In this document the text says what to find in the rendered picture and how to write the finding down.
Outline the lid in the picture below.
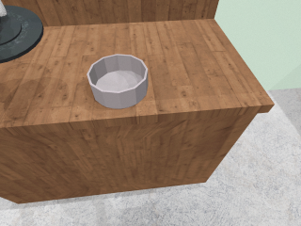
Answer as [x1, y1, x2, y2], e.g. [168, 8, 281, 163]
[0, 5, 44, 64]

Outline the pot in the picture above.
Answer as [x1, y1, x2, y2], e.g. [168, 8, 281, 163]
[87, 54, 149, 109]

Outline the table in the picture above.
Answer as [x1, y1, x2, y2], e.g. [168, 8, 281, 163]
[0, 0, 275, 204]

